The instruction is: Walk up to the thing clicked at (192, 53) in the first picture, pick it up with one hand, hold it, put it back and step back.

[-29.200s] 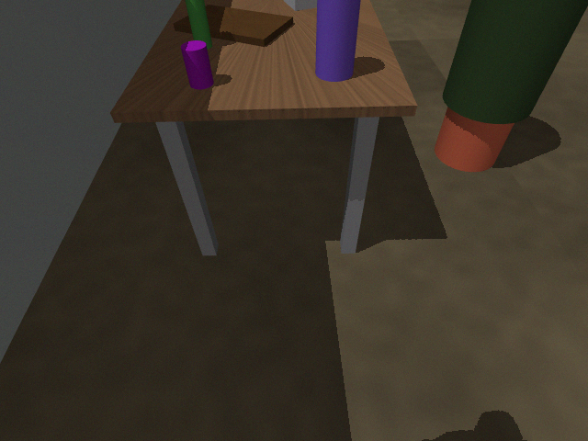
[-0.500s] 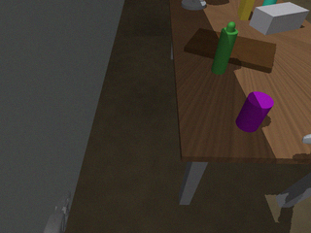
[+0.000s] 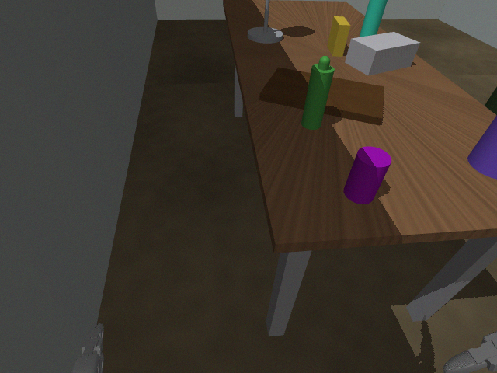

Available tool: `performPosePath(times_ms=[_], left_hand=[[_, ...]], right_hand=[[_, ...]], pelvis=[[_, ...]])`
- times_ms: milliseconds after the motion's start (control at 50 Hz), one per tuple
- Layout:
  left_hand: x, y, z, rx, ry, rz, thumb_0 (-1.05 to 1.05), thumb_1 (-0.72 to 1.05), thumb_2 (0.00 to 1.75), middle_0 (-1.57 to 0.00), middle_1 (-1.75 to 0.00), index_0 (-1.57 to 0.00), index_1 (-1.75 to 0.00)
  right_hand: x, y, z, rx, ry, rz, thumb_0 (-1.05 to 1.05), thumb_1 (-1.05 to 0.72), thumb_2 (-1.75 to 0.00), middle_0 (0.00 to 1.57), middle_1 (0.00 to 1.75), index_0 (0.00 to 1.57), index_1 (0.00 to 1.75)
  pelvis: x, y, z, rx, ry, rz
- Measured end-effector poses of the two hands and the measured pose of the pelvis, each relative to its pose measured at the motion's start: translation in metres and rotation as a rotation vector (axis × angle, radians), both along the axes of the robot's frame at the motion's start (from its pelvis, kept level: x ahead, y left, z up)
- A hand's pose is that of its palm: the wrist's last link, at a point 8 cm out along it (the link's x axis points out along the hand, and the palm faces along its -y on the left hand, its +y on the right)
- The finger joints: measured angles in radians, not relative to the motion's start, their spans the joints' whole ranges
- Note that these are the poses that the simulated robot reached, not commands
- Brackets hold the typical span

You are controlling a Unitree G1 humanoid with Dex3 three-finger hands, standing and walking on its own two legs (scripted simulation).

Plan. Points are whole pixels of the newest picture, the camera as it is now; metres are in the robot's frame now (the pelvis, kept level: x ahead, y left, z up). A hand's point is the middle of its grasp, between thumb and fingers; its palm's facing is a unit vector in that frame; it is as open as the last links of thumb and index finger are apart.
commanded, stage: sink last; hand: right
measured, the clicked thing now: (365, 176) +0.50 -0.26 +0.05
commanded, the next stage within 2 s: home in 0.24 s
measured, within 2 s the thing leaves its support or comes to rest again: neither
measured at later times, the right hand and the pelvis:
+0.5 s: hand out of the picture +0.16 -0.28 +0.12, palm faces +0.41 +0.81 -0.43, open 17.5 cm; pelvis -0.03 +0.00 +0.01, yaw +1 degrees
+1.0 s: hand out of the picture +0.16 -0.18 -0.09, palm faces +0.06 +0.98 -0.21, open 17.5 cm; pelvis -0.01 +0.00 +0.01, yaw +1 degrees
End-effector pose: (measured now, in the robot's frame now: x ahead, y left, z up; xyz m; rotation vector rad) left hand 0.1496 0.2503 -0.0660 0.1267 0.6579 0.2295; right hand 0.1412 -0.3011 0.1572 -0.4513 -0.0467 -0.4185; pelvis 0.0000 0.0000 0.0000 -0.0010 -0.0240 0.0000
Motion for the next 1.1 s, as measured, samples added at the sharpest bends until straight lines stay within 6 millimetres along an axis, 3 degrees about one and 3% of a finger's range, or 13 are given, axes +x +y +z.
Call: performPosePath(times_ms=[160,320,420,520,660,800,940,1100], left_hand=[[-0.025,0.028,-0.006,0.053,0.036,0.041,-0.01,-0.50,0.03,-0.05,-0.05,-0.07,-0.03],[-0.036,0.023,-0.005,0.054,0.037,0.022,-0.01,-0.51,0.03,-0.05,-0.05,-0.06,-0.04],[-0.037,0.016,-0.003,0.052,0.023,0.010,-0.01,-0.49,0.06,-0.07,-0.07,-0.07,-0.06],[-0.031,-0.006,-0.002,0.027,0.017,-0.038,-0.01,-0.33,0.23,-0.10,-0.13,-0.10,-0.12],[-0.020,-0.037,-0.005,-0.025,0.019,-0.089,0.00,0.11,0.51,-0.14,-0.20,-0.14,-0.19],[-0.017,-0.028,-0.007,0.012,0.053,-0.070,0.01,0.58,0.74,-0.18,-0.26,-0.18,-0.25],[-0.012,-0.024,-0.007,0.030,0.077,-0.066,0.01,0.81,0.85,-0.19,-0.29,-0.20,-0.28],[-0.019,-0.016,-0.020,0.048,0.183,-0.083,0.01,0.88,0.89,-0.20,-0.30,-0.20,-0.29]], right_hand=[[-0.014,-0.004,0.011,-0.058,-0.061,-0.019,-0.01,0.59,-0.04,0.07,0.06,0.07,0.06],[-0.018,-0.021,0.014,-0.106,-0.096,-0.034,-0.01,0.57,-0.04,0.07,0.06,0.07,0.06],[-0.020,-0.023,0.002,-0.077,-0.065,-0.026,-0.01,0.55,-0.05,0.06,0.06,0.06,0.05],[-0.019,-0.016,-0.028,0.000,0.009,0.001,-0.01,0.55,-0.05,0.06,0.05,0.06,0.05],[-0.019,0.010,-0.094,0.170,0.222,0.048,-0.01,0.54,-0.06,0.06,0.05,0.06,0.05],[-0.019,0.036,-0.156,0.298,0.458,0.070,-0.01,0.55,-0.06,0.06,0.05,0.06,0.05],[-0.005,0.071,-0.211,0.382,0.672,0.130,-0.01,0.56,-0.05,0.06,0.05,0.06,0.05],[0.017,0.080,-0.231,0.406,0.732,0.094,-0.01,0.54,-0.05,0.06,0.05,0.06,0.05]], pelvis=[[-0.018,0.008,0.001,-0.008,-0.024,-0.002],[-0.027,0.009,0.003,-0.007,-0.034,0.003],[-0.028,0.004,0.005,-0.006,-0.040,0.007],[-0.028,0.000,0.007,-0.004,-0.043,0.012],[-0.025,-0.004,0.008,-0.002,-0.032,0.011],[-0.019,-0.006,0.008,-0.001,-0.016,0.010],[-0.013,-0.004,0.007,0.001,0.010,0.016],[-0.001,-0.001,0.006,0.003,0.032,0.025]])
